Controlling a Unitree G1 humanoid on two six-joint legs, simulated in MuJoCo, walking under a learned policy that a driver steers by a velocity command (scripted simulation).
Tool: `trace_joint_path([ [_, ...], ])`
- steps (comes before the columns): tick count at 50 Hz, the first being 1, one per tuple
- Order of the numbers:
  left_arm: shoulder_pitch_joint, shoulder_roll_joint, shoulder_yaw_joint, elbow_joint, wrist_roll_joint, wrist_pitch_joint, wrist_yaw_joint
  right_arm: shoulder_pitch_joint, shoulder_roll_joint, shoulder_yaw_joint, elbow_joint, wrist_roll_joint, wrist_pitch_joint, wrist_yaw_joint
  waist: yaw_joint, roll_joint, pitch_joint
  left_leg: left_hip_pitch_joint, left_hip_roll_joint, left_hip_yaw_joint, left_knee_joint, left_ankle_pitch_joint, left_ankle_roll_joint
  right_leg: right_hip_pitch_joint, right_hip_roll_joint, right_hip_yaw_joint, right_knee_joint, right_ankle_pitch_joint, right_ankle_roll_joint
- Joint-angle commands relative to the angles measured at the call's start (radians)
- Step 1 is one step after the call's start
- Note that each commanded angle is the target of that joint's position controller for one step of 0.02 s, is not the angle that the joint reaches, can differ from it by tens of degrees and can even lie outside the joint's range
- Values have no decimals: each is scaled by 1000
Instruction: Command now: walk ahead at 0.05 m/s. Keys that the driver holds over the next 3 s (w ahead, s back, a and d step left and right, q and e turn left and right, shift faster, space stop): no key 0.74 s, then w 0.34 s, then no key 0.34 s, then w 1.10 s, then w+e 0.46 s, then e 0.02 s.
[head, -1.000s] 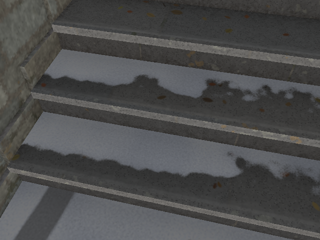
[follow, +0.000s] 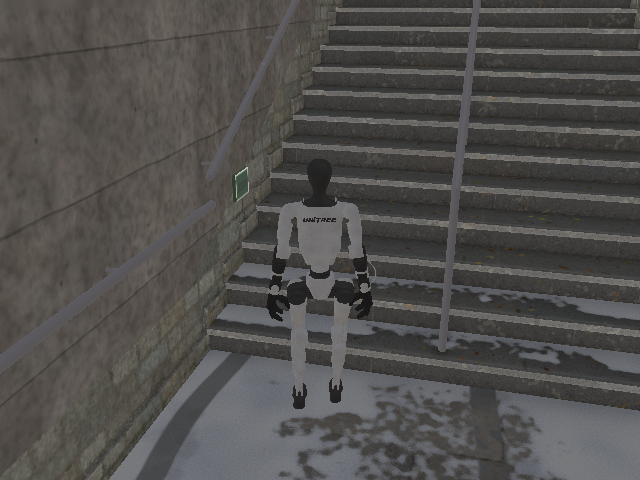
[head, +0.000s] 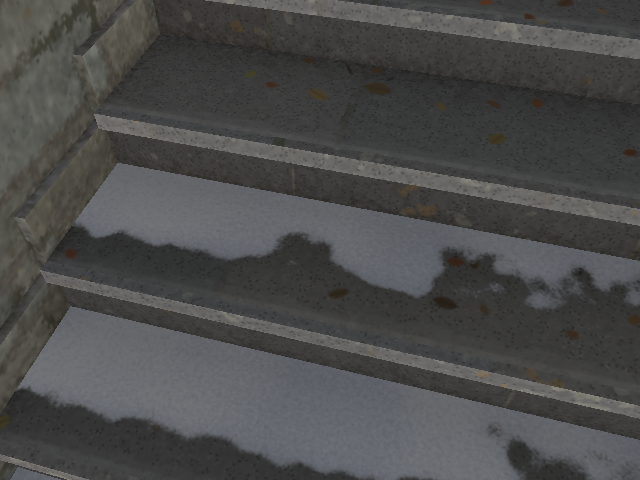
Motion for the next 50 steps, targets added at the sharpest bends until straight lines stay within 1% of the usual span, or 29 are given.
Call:
trace_joint_path([
  [1, -88, 144, 28, -83, -36, -4, 11, 97, -116, -23, -6, 28, 7, -21, -47, -42, 80, 151, 74, -65, -176, -3, 28, -223, -153, 216, -217, -486, 7],
  [2, -56, 145, 36, -81, -36, 0, 23, 74, -143, -28, -5, 39, 2, -27, -6, 44, 96, -26, 67, -75, -224, -190, 47, -104, -104, 141, -193, -391, 24],
  [3, -41, 120, 31, -67, -22, 4, 32, 73, -103, -22, -2, 40, -11, -28, -7, 68, 108, -105, 60, -85, -278, -248, 43, -1, -88, 125, -144, -297, 36],
  [4, -7, 87, 26, -51, -17, 8, 36, 76, -82, -19, 5, 38, -24, -24, 5, 86, 100, -137, 62, -89, -306, -237, 32, 66, -77, 109, -107, -215, 40],
  [5, 26, 65, 23, -33, -11, 13, 40, 66, -83, -23, 6, 42, -35, -20, 18, 89, 89, -151, 63, -91, -317, -207, 24, 115, -74, 97, -82, -161, 40],
  [7, 55, 55, 19, -20, 2, 22, 38, 74, -62, -24, 12, 45, -53, -11, 24, 58, 75, -143, 65, -91, -311, -151, 18, 147, -80, 100, -73, -114, 33],
  [10, 28, 71, 23, -22, -7, 23, 32, 100, -59, -26, 18, 42, -56, -9, 5, 18, 65, -82, 52, -75, -288, -39, 18, 124, -90, 112, -80, -86, 23],
  [11, 30, 69, 24, -16, -4, 21, 28, 113, -61, -24, 19, 34, -54, -5, 3, 8, 56, -65, 50, -69, -281, 2, 15, 131, -95, 119, -86, -66, 24],
  [14, 8, 73, 29, -12, -10, 16, 24, 127, -71, -27, 18, 36, -52, -2, -8, -15, 31, -15, 43, -56, -256, 117, 14, 141, -98, 122, -84, -12, 24],
  [21, -9, 74, 36, 2, -15, 22, 28, 142, -65, -29, 16, 36, -49, 0, -10, -17, 10, 37, 40, -46, -242, 265, 17, 162, -102, 124, -69, 53, 29],
  [22, -5, 64, 35, 7, -17, 26, 25, 147, -53, -25, 17, 37, -47, 4, -8, -16, 15, 40, 41, -44, -241, 284, 18, 163, -107, 126, -71, 63, 30],
  [24, -6, 70, 37, 11, -19, 29, 24, 154, -53, -25, 17, 36, -45, 6, -10, -13, 13, 54, 40, -42, -241, 309, 16, 164, -107, 125, -68, 70, 31],
  [30, -23, 76, 42, 21, -20, 34, 28, 159, -56, -27, 12, 34, -41, 5, -10, -10, 21, 73, 39, -43, -251, 332, 16, 161, -112, 126, -68, 62, 40],
  [31, -17, 65, 41, 25, -19, 35, 27, 166, -36, -21, 13, 36, -46, 10, -4, -12, 24, 68, 43, -42, -251, 321, 19, 167, -115, 131, -70, 60, 39],
  [34, -26, 77, 46, 29, -21, 38, 27, 165, -49, -24, 11, 32, -47, 16, -6, -1, 37, 63, 39, -40, -262, 302, 15, 160, -118, 132, -75, 36, 36],
  [37, -28, 73, 47, 36, -21, 38, 26, 170, -51, -25, 8, 33, -46, 15, -6, -9, 36, 72, 41, -44, -269, 310, 14, 155, -121, 132, -76, 32, 41],
  [38, -15, 61, 44, 46, -19, 39, 27, 182, -42, -22, 14, 31, -45, 13, -5, -7, 15, 81, 38, -45, -286, 236, 18, 165, -114, 123, -78, -15, 42],
  [39, 14, -17, 10, 67, 8, 35, 20, 166, 31, 8, 9, -5, -54, -4, 8, -33, -20, 90, 103, -109, -337, 113, 37, 199, -144, 130, -94, -54, 46],
  [40, 7, -17, 9, 69, 10, 34, 18, 152, 1, 1, 4, -2, -55, -8, 6, -23, 28, 63, 95, -122, -363, -28, 48, 183, -124, 119, -79, -91, 45],
  [41, -6, 12, 12, 61, 12, 32, 16, 153, -50, -12, 3, 5, -53, -9, 0, 8, 58, 49, 95, -146, -383, -154, 67, 150, -99, 95, -35, -154, 39],
  [42, -54, 118, 51, 38, -36, 25, 31, 168, -193, -61, -5, 65, -47, -7, -29, 77, 112, 54, 66, -150, -391, -325, 107, 43, -30, 29, 69, -289, 35],
  [43, -95, 137, 55, 13, -42, 12, 36, 226, -182, -64, -3, 67, -48, -8, -59, 99, 124, 93, 154, -271, -449, -459, 162, -80, -32, 13, 179, -330, 29],
  [44, -122, 108, 50, -5, -45, -2, 32, 263, -183, -73, -1, 63, -55, -9, -82, 137, 154, 126, 272, -414, -504, -499, 228, -197, -71, 27, 343, -327, 24],
  [45, -130, 97, 53, -12, -53, -13, 22, 296, -165, -76, 8, 52, -65, -8, -90, 121, 180, 186, 348, -511, -529, -444, 283, -359, -108, 66, 579, -384, 29],
  [46, -103, 87, 60, 0, -68, -22, 9, 307, -141, -71, 14, 51, -75, -6, -71, 78, 187, 266, 373, -529, -517, -369, 303, -512, -130, 91, 812, -390, 29],
  [47, -90, 70, 61, -2, -68, -38, -8, 293, -125, -65, 16, 48, -86, -1, -49, 27, 181, 339, 359, -478, -487, -259, 287, -632, -154, 122, 945, -353, 18],
  [48, -112, 83, 71, -12, -72, -54, -17, 260, -98, -55, 11, 47, -94, 5, -32, -13, 168, 377, 319, -385, -470, -105, 249, -685, -177, 131, 953, -279, 15],
  [49, -131, 93, 78, -19, -66, -65, -22, 270, -70, -45, 18, 43, -94, 13, -38, -20, 130, 406, 281, -313, -462, 21, 225, -690, -186, 109, 961, -235, 22],
  [50, -139, 80, 79, -22, -60, -70, -27, 276, -56, -37, 20, 36, -85, 17, -38, -10, 105, 401, 249, -254, -452, 109, 211, -674, -193, 92, 952, -213, 37],
])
